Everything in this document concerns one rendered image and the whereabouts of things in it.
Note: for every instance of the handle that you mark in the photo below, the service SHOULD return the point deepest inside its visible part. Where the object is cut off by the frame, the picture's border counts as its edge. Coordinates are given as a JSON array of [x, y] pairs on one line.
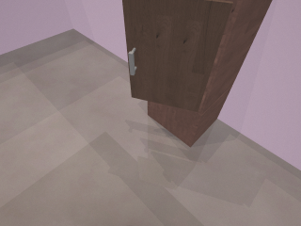
[[132, 66]]

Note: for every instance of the cupboard door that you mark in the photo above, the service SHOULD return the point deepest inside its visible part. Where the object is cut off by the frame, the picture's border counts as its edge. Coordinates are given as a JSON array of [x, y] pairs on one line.
[[176, 43]]

